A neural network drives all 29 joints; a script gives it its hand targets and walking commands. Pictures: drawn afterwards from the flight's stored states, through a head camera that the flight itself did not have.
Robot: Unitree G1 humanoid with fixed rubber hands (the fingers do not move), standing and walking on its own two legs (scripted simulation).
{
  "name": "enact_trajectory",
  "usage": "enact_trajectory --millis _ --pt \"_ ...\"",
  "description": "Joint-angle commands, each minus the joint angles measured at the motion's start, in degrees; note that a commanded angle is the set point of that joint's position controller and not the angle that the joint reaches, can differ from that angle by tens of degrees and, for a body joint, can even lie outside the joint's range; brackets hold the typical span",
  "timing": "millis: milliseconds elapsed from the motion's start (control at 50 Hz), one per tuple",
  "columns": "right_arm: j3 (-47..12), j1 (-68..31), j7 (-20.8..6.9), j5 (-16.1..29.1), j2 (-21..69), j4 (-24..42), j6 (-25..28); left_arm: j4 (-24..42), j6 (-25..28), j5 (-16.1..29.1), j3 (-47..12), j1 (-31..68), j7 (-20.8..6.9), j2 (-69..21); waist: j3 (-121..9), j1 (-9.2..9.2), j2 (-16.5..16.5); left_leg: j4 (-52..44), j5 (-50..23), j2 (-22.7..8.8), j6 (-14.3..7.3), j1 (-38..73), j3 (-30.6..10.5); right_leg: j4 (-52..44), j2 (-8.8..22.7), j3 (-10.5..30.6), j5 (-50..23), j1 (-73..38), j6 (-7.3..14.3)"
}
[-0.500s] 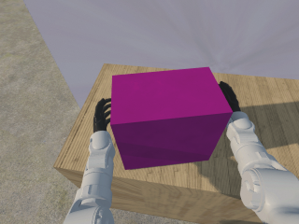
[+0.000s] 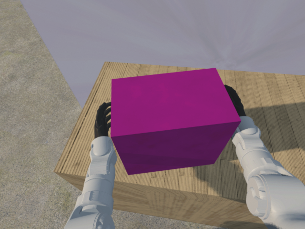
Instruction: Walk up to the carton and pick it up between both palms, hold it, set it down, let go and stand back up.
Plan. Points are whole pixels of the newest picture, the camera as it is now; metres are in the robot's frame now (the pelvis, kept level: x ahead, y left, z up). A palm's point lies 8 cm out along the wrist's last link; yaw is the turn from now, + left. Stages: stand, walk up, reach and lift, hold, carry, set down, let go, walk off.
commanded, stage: set down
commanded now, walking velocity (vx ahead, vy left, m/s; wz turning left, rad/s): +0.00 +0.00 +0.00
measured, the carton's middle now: (168, 126) +0.39 +0.06 +0.02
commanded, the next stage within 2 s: none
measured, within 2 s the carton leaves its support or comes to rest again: neither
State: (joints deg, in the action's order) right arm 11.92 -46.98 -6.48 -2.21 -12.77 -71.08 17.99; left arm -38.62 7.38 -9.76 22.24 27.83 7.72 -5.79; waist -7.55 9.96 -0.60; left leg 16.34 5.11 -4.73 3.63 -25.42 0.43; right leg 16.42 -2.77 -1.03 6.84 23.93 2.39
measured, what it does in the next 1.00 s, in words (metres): stands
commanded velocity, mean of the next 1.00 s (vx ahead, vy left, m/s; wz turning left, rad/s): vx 0.00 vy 0.00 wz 0.00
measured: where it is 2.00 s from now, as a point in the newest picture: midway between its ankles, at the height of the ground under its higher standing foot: outside the picture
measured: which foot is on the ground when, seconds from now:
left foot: down 0.00-1.00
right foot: down 0.00-1.00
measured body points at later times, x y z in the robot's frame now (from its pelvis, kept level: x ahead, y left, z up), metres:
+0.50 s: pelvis -0.01 -0.01 -0.01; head +0.08 -0.03 +0.43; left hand +0.34 +0.27 +0.07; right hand +0.49 -0.19 +0.09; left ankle +0.01 +0.16 -0.75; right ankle +0.00 -0.09 -0.75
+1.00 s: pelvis -0.02 -0.01 +0.00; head +0.02 -0.02 +0.45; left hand +0.32 +0.28 +0.16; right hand +0.47 -0.19 +0.19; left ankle +0.01 +0.16 -0.75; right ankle +0.00 -0.09 -0.75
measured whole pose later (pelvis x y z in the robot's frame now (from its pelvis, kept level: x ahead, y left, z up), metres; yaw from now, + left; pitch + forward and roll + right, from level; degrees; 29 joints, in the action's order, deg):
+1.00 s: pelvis -0.02 -0.01 +0.00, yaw +2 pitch +8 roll +0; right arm -6.3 -52.6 -7.0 30.4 -36.1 -43.1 -19.9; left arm -4.4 -42.6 10.8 15.1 32.8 9.6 13.4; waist -4.5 8.8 1.5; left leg 17.9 4.5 -5.1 4.9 -21.9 -2.0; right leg 19.3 -3.5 -2.6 7.7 20.2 3.5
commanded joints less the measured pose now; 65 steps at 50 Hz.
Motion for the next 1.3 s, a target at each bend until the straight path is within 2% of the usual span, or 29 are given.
enact_trajectory --millis 0,40,80,160,280,340,400,520,640,720,760,860,940,1100,1220,1280 --pt "-8.02 -25.66 -0.72 7.47 -11.77 8.07 0.83 9.08 0.5 3.73 -10.73 21.99 0.93 7.53 -35.79 1.79 -2.25 4.7 -22.73 4.69 -0.77 9.13 5.83 2.74 -0.94 -0.59 -19.61 -18.96 -2.36" --pt "-12.34 -29.16 0.93 16.32 -17.47 9.33 -0.36 12.35 -1.47 8.78 -13.23 22.37 3.77 9.24 -38.83 1.34 -1.57 7.44 -26.12 4.34 0.11 9.87 4.75 3.88 -2.35 -0.41 -22.0 -17.72 -1.88" --pt "-14.76 -29.41 1.41 20.93 -20.97 11.2 -1.42 14.89 -3.22 12.02 -14.72 21.93 4.63 11.2 -40.56 0.69 -2.88 9.1 -26.49 4.17 0.27 10.19 4.21 4.74 -2.8 -0.41 -22.53 -15.96 -2.05" --pt "-16.45 -29.52 1.16 24.43 -26.5 15.61 -2.65 19.74 -5.0 14.4 -14.1 21.71 3.87 15.97 -46.37 0.21 -3.98 10.81 -28.39 4.52 0.83 10.28 3.81 6.76 -2.97 -0.44 -27.31 -16.86 -2.64" --pt "-19.31 -29.94 -0.41 28.56 -29.6 20.28 -5.27 24.87 -8.42 16.42 -11.93 20.74 1.76 20.19 -48.28 0.65 -5.58 10.64 -27.3 5.06 0.0 6.62 3.38 9.05 -2.11 0.57 -32.51 -20.15 -3.65" --pt "-20.27 -30.44 -1.25 30.85 -31.59 25.97 -7.73 29.93 -11.53 18.27 -11.33 20.36 1.07 22.53 -49.7 0.81 -6.47 10.01 -27.13 5.29 -0.36 6.07 3.1 9.38 -1.85 1.02 -34.71 -22.2 -4.06" --pt "-19.91 -31.86 -1.59 31.82 -32.54 30.31 -11.41 32.63 -15.53 20.15 -10.79 22.33 0.61 24.89 -47.99 0.77 -7.88 8.47 -23.25 5.47 -0.99 4.79 2.96 9.08 -1.26 1.61 -32.61 -23.0 -4.34" --pt "-17.11 -31.83 -1.44 32.77 -34.9 37.78 -20.31 40.14 -26.23 21.75 -8.4 23.68 0.66 28.4 -45.35 0.47 -8.11 5.44 -19.88 5.81 -1.34 6.21 2.5 7.58 -0.94 2.14 -30.66 -25.93 -3.91" --pt "-13.78 -32.79 -0.36 31.72 -36.18 39.76 -28.95 43.9 -38.34 20.58 -5.63 25.38 1.12 29.41 -38.99 -0.03 -6.74 2.58 -15.86 5.97 -1.19 9.48 2.29 5.31 -0.92 1.84 -26.07 -27.14 -3.8" --pt "-12.53 -34.76 0.0 31.39 -36.85 40.14 -31.84 44.56 -43.07 20.38 -4.89 28.4 1.79 30.36 -36.38 -0.15 -5.58 1.97 -12.93 5.95 -1.1 9.86 2.3 4.63 -0.73 1.6 -22.18 -26.97 -4.03" --pt "-13.02 -35.85 0.01 31.46 -36.51 40.0 -32.82 43.4 -44.24 20.54 -4.6 29.82 2.01 30.68 -35.08 0.12 -6.2 1.78 -10.91 5.94 -1.45 9.01 2.36 4.27 -0.37 1.91 -19.7 -27.07 -4.4" --pt "-12.96 -34.34 -0.37 32.51 -37.68 38.27 -34.55 45.31 -46.71 20.62 -5.06 30.72 2.44 30.89 -33.65 -1.05 -4.05 2.16 -11.5 5.78 -0.89 10.31 2.05 4.12 -0.68 1.35 -18.86 -27.27 -3.96" --pt "-13.63 -31.12 -0.54 33.12 -37.07 37.49 -35.02 45.68 -47.64 20.18 -5.03 28.49 1.74 30.23 -29.91 -1.93 -3.01 2.08 -10.89 5.89 -0.76 10.93 1.79 3.65 -0.25 1.45 -18.22 -26.82 -3.91" --pt "-9.94 -25.75 -1.13 32.28 -37.35 43.95 -33.94 53.89 -47.4 20.9 -6.14 24.27 1.81 29.82 -28.06 -3.57 -0.64 2.82 -10.86 5.87 -0.41 14.45 1.47 2.82 -0.57 0.65 -13.62 -23.01 -2.96" --pt "-7.02 -21.11 -1.01 31.44 -38.32 51.61 -33.31 61.22 -47.91 22.02 -6.26 18.96 2.69 29.35 -29.59 -4.1 -1.21 4.17 -13.39 5.77 -0.45 17.0 1.46 3.27 -1.15 0.21 -14.02 -21.68 -2.61" --pt "-6.89 -18.1 -0.65 31.46 -38.03 53.26 -33.28 61.83 -48.39 21.69 -5.6 15.55 2.38 28.83 -28.56 -4.18 -1.68 4.18 -13.72 5.93 -0.48 17.4 1.5 3.38 -1.02 0.47 -14.68 -22.04 -2.8"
